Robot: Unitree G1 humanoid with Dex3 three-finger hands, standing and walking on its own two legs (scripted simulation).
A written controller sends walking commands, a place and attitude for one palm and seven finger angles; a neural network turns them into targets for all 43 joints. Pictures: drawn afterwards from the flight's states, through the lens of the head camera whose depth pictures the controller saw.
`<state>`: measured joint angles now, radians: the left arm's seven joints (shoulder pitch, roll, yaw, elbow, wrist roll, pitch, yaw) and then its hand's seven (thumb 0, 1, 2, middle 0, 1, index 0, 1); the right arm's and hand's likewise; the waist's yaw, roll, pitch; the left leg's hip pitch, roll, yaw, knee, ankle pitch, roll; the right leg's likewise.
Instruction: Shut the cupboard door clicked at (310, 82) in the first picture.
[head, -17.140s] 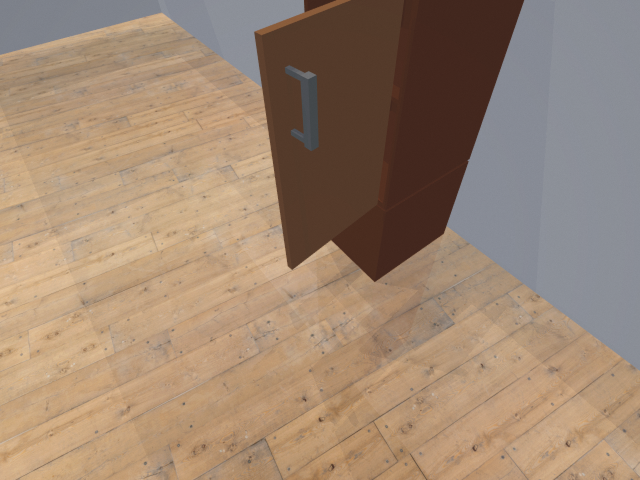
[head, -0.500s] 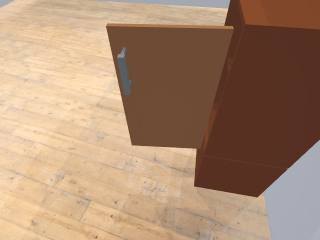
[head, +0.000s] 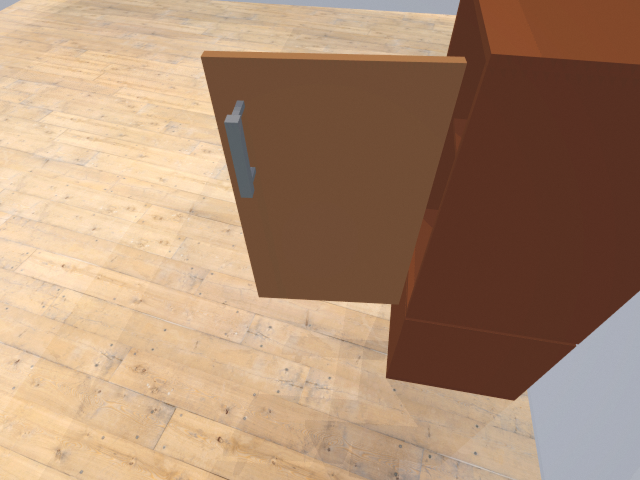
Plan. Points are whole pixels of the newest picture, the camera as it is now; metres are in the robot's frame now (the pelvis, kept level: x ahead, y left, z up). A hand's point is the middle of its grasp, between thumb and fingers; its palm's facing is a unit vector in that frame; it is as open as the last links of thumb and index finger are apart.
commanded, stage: shuffle to correct the standing spot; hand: left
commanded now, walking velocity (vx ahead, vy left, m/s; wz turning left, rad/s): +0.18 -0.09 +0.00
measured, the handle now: (243, 151) +0.54 +0.15 +0.12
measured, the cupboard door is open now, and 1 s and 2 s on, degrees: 97 97 97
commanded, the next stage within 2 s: come to a stop and stand still in 0.24 s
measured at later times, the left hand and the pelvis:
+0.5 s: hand out of the picture +0.04 +0.16 -0.19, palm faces +0.06 -0.99 -0.13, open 7.4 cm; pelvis +0.09 +0.01 -0.01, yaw +0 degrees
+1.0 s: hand (211, 475) +0.16 +0.18 -0.19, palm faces +0.02 -0.98 -0.20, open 7.4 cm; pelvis +0.09 -0.01 -0.01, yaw +0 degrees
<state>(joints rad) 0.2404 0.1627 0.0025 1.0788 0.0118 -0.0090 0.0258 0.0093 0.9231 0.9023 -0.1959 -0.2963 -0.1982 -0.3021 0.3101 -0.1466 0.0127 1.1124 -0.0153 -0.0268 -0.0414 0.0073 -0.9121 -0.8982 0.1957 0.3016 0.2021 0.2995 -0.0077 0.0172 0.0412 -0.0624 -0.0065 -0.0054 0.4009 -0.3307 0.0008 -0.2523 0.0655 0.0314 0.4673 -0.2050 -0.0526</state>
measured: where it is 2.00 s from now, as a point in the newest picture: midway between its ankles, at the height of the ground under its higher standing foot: outside the picture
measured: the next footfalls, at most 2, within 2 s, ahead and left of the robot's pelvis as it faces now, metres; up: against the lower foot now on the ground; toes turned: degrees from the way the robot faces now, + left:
left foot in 0.42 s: +0.12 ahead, +0.11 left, +0.00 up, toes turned -4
right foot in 0.64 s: +0.14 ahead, -0.13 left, +0.00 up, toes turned -2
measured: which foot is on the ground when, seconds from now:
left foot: down 0.00-0.24, up 0.26-0.40, down 0.42-1.00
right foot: down 0.00-0.42, up 0.44-0.62, down 0.64-1.00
